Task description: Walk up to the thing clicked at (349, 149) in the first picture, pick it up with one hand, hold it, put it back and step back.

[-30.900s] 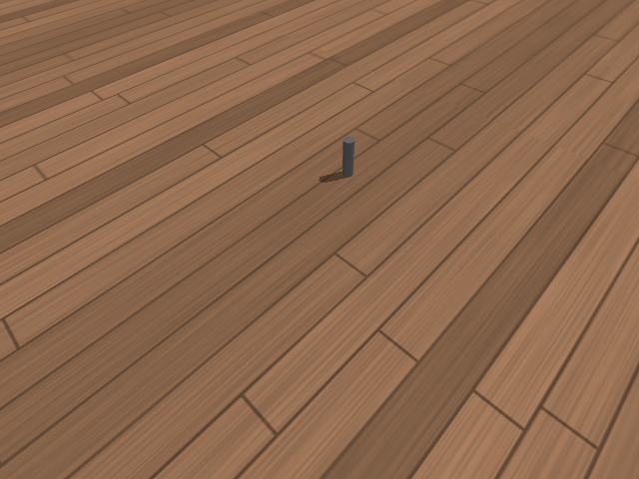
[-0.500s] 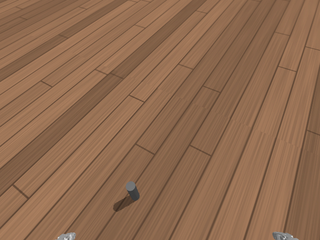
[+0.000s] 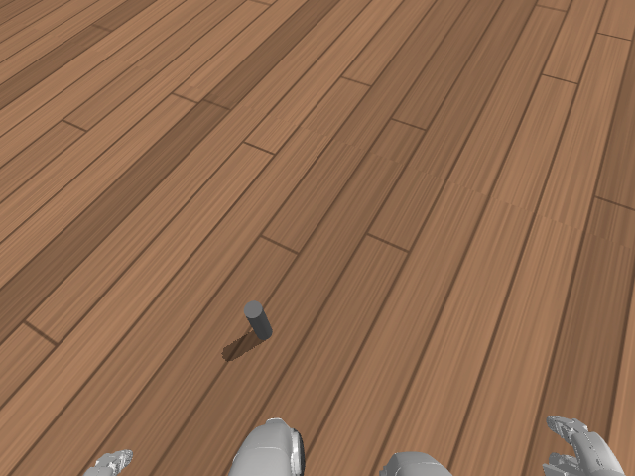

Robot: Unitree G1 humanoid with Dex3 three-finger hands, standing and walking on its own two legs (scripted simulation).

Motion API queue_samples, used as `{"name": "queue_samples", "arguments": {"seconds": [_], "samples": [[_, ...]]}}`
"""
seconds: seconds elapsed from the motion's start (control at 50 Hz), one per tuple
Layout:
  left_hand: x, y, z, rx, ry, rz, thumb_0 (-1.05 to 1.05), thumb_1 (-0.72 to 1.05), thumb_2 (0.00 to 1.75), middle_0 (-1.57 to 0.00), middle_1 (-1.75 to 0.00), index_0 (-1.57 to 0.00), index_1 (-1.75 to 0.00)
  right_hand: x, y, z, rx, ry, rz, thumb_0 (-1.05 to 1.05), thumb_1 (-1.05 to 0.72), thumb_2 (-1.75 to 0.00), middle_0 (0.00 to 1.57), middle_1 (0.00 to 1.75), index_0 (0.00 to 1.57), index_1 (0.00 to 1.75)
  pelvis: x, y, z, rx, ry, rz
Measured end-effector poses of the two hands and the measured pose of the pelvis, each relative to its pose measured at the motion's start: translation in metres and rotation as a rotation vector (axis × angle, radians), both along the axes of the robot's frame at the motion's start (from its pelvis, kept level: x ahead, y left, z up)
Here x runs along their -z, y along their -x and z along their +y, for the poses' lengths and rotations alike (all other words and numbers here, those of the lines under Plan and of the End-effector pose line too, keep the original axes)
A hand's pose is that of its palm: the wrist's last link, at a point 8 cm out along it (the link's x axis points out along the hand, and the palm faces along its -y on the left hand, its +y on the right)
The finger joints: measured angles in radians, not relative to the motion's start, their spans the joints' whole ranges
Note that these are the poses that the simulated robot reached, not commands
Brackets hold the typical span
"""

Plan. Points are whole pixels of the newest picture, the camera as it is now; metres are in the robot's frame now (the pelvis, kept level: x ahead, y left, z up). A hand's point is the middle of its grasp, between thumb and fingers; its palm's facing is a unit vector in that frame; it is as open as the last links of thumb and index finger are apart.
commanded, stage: step back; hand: left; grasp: from the side
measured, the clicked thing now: (259, 321) +0.51 +0.24 -0.65
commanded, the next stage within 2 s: none
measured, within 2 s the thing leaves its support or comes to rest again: neither
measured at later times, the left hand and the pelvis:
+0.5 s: hand out of the picture -0.01 +0.28 -0.14, palm faces +0.05 -0.94 -0.35, open 7.3 cm; pelvis -0.12 +0.01 +0.02, yaw +3 degrees
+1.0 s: hand out of the picture -0.14 +0.25 -0.11, palm faces +0.02 -0.90 -0.43, open 7.4 cm; pelvis -0.26 -0.02 +0.02, yaw +2 degrees
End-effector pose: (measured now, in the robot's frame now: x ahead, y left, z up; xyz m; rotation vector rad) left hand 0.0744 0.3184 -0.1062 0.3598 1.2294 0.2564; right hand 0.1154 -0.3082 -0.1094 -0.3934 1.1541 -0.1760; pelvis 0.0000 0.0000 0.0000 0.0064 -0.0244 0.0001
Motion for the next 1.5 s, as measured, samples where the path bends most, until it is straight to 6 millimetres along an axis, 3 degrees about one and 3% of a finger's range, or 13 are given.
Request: {"name": "queue_samples", "arguments": {"seconds": [0.06,0.14,0.26,0.4,0.56,0.72,0.78,0.86,0.96,1.12,1.24,1.34,1.5], "samples": [[-0.003,0.031,-0.016,-0.009,0.007,0.03,0.01,0.91,0.9,-0.2,-0.3,-0.2,-0.3,0.007,0.011,-0.005,0.014,-0.021,-0.006,0.01,-0.91,-0.9,0.2,0.3,0.2,0.3,-0.002,0.016,-0.006,-0.025,0.045,-0.028],[-0.015,0.06,-0.024,-0.02,0.014,0.051,0.01,0.91,0.9,-0.2,-0.3,-0.21,-0.3,-0.002,0.032,-0.003,0.029,-0.045,0.015,0.01,-0.91,-0.9,0.2,0.3,0.2,0.3,-0.014,0.028,-0.008,0.006,-0.02,-0.011],[-0.019,0.064,-0.013,-0.016,-0.002,-0.022,0.01,0.9,0.9,-0.21,-0.3,-0.21,-0.3,-0.007,0.07,-0.006,0.007,0.004,0.062,0.01,-0.91,-0.9,0.2,0.3,0.2,0.3,-0.015,0.054,-0.002,-0.03,-0.001,0.024],[0.001,0.069,0.007,-0.026,0.022,-0.113,0.01,0.91,0.9,-0.2,-0.3,-0.2,-0.3,-0.016,0.111,0.012,-0.037,0.048,0.088,0.01,-0.91,-0.9,0.2,0.3,0.2,0.3,-0.007,0.095,0.008,-0.054,-0.017,-0.012],[-0.006,0.108,-0.002,0.0,0.05,-0.083,0.01,0.91,0.9,-0.2,-0.3,-0.2,-0.3,-0.038,0.135,0.014,-0.021,0.045,-0.003,0.01,-0.9,-0.9,0.2,0.3,0.21,0.3,-0.021,0.13,0.006,-0.032,0.029,0.002],[-0.003,0.16,-0.017,0.052,0.002,-0.045,0.01,0.91,0.9,-0.2,-0.3,-0.2,-0.3,-0.018,0.165,-0.009,0.0,0.01,-0.097,0.01,-0.9,-0.9,0.2,0.3,0.21,0.3,-0.004,0.178,-0.012,0.031,-0.002,-0.017],[-0.01,0.184,-0.03,0.052,-0.007,-0.041,0.01,0.91,0.9,-0.2,-0.3,-0.2,-0.3,-0.005,0.188,-0.02,0.029,-0.015,-0.086,0.01,-0.91,-0.9,0.2,0.3,0.21,0.3,-0.003,0.199,-0.019,0.007,0.046,-0.047],[-0.026,0.212,-0.038,0.043,-0.011,-0.052,0.01,0.91,0.9,-0.2,-0.3,-0.21,-0.3,-0.005,0.227,-0.024,0.052,-0.04,-0.025,0.01,-0.91,-0.9,0.2,0.3,0.2,0.3,-0.013,0.218,-0.025,0.025,-0.021,-0.032],[-0.038,0.226,-0.035,0.034,-0.03,-0.099,0.01,0.9,0.9,-0.2,-0.3,-0.21,-0.3,-0.004,0.281,-0.03,0.045,-0.018,0.051,0.01,-0.91,-0.9,0.2,0.3,0.2,0.3,-0.018,0.246,-0.023,-0.009,-0.028,-0.003],[-0.017,0.252,-0.015,0.028,-0.01,-0.222,0.01,0.9,0.9,-0.2,-0.3,-0.21,-0.3,0.0,0.354,-0.019,-0.012,0.049,0.138,0.01,-0.91,-0.9,0.2,0.3,0.2,0.3,0.0,0.309,-0.01,-0.099,-0.003,-0.019],[-0.005,0.309,-0.011,-0.008,0.046,-0.145,0.01,0.91,0.9,-0.2,-0.3,-0.2,-0.3,-0.023,0.393,-0.002,-0.02,0.05,0.099,0.01,-0.91,-0.9,0.2,0.3,0.21,0.3,-0.011,0.348,-0.003,-0.087,0.024,-0.042],[-0.006,0.368,-0.008,-0.04,0.054,-0.09,0.01,0.91,0.9,-0.2,-0.3,-0.2,-0.3,-0.039,0.4,-0.003,-0.042,0.062,0.041,0.01,-0.9,-0.9,0.21,0.3,0.21,0.3,-0.019,0.379,-0.007,-0.058,0.036,-0.006],[0.006,0.463,-0.021,-0.003,0.006,0.039,0.01,0.91,0.9,-0.2,-0.3,-0.2,-0.3,-0.024,0.412,-0.022,-0.058,0.037,-0.103,0.01,-0.9,-0.9,0.2,0.3,0.21,0.3,-0.002,0.444,-0.024,0.017,0.01,-0.008]]}}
